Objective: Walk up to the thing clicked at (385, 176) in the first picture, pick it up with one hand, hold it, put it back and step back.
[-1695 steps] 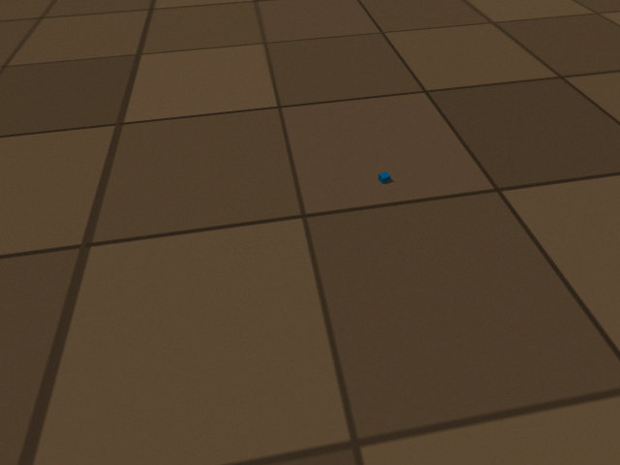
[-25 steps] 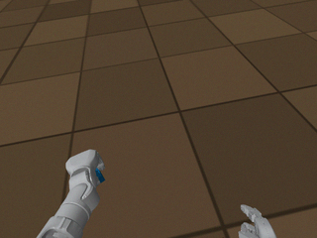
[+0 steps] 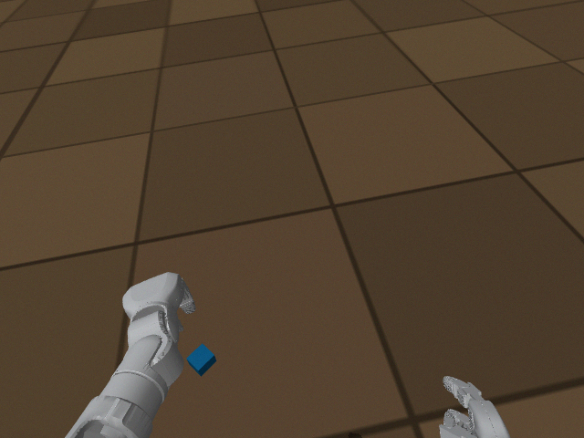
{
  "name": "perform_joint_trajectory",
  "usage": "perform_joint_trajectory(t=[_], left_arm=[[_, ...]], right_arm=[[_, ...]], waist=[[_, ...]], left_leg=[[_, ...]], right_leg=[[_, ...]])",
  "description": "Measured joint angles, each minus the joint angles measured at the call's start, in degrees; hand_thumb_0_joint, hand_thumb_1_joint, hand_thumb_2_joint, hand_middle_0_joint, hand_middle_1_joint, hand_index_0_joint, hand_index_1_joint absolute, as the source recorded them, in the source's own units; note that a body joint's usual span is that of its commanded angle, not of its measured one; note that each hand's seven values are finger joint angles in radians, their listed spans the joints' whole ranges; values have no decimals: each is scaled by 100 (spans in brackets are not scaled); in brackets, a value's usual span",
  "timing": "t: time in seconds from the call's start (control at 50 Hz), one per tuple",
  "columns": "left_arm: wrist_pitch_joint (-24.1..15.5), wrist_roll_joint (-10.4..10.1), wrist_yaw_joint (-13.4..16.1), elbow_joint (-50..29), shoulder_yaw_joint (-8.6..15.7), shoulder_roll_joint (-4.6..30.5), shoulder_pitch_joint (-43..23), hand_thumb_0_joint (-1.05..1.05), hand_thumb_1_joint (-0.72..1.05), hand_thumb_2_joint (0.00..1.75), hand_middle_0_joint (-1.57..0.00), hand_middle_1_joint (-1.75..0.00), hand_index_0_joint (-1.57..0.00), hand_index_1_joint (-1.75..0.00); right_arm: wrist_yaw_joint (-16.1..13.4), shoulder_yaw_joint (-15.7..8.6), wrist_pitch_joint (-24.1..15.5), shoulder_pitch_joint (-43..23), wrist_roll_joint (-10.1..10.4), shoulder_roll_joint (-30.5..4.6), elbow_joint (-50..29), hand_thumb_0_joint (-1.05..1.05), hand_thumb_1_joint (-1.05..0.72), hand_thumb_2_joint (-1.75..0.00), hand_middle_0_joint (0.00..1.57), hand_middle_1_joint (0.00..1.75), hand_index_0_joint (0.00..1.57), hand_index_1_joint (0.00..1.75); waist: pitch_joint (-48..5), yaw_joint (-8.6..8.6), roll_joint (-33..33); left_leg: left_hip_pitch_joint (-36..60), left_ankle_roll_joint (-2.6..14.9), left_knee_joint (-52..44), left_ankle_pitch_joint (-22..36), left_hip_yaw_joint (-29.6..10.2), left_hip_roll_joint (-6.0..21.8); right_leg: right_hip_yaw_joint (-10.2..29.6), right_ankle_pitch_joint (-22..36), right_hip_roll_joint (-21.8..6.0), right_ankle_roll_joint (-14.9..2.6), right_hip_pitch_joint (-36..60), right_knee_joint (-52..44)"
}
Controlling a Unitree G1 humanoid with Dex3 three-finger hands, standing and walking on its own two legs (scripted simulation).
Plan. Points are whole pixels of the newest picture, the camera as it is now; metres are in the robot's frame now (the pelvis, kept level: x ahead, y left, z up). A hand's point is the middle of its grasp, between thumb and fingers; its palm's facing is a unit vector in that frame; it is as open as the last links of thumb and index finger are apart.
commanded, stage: hold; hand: left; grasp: from above
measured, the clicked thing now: (201, 359) +0.32 +0.24 -0.25
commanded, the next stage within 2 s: crouch in 0.08 s
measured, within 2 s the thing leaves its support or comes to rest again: rests again in 0.66 s
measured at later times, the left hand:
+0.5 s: hand (174, 340) +0.29 +0.23 -0.07, palm faces -0.42 -0.17 -0.89, open 4.9 cm
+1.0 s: hand (210, 362) +0.34 +0.24 -0.32, palm faces -0.37 -0.14 -0.92, open 4.2 cm
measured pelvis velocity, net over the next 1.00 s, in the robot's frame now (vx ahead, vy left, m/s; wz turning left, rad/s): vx -0.06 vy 0.01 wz -0.02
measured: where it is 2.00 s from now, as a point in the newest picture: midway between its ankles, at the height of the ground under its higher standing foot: outside the picture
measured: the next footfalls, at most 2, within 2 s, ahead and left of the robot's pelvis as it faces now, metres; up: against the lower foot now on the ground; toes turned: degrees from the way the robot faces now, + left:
none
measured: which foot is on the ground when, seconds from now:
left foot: down 0.00-1.00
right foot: down 0.00-1.00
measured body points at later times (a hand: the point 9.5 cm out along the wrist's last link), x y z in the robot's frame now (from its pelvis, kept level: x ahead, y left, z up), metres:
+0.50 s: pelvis -0.01 +0.00 -0.01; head +0.02 -0.02 +0.44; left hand +0.31 +0.23 -0.02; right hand +0.14 -0.25 -0.12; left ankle +0.01 +0.14 -0.74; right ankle -0.01 -0.13 -0.74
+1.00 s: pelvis -0.06 +0.01 -0.19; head +0.10 +0.01 +0.23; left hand +0.36 +0.24 -0.26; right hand -0.02 -0.26 -0.32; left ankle +0.01 +0.14 -0.74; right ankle -0.01 -0.13 -0.74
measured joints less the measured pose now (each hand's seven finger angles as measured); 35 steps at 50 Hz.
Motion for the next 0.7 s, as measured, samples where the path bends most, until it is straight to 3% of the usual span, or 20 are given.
perform_joint_trajectory(t=[0.28,0.38,0.54,0.7], left_arm=[[60,-17,50,116,8,24,-82,0,66,13,-103,-24,-107,-21],[-90,3,170,368,41,-23,-80,0,69,9,-104,-23,-109,-19],[-606,177,962,1493,245,-188,-361,0,73,3,-107,-20,-113,-15],[-1152,462,1904,2870,735,-171,-1230,0,78,1,-111,-18,-117,-12]], right_arm=[[19,-13,61,39,10,-13,25,1,-89,-90,19,30,20,30],[34,-15,10,57,-2,-7,-29,1,-88,-90,20,30,20,30],[150,-78,-164,88,-105,5,31,1,-88,-90,20,30,20,30],[241,-262,-286,269,-315,-63,193,1,-88,-89,20,30,20,30]], waist=[[8,-1,-10],[16,-45,-35],[76,-165,-187],[-309,-400,-345]], left_leg=[[51,5,-52,22,10,-3],[-27,5,-1,12,4,-7],[-768,-6,639,-187,-62,14],[-3074,-29,2662,-891,-164,71]], right_leg=[[10,29,-2,2,48,-56],[6,9,-6,2,-32,8],[-28,-185,10,-10,-733,604],[-25,-866,54,21,-2985,2556]])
